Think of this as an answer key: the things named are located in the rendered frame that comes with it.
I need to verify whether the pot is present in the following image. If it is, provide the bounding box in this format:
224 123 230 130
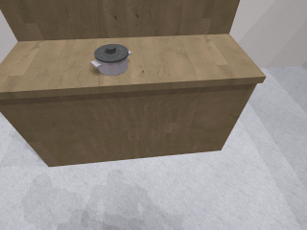
90 51 132 76

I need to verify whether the table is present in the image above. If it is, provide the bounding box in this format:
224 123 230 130
0 0 266 168

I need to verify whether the knob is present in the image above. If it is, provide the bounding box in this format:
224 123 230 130
106 44 116 53

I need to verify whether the lid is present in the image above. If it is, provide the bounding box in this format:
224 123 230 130
94 44 129 63

